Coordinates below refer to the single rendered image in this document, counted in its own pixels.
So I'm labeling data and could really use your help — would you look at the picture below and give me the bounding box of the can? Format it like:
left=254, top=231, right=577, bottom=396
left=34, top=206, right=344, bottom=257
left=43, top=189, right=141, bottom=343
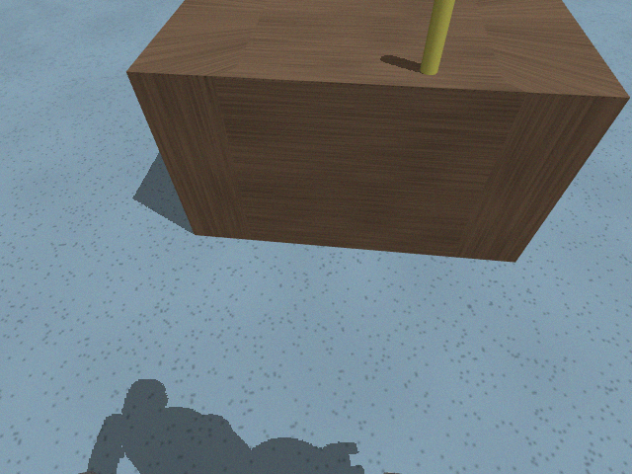
left=420, top=0, right=455, bottom=75

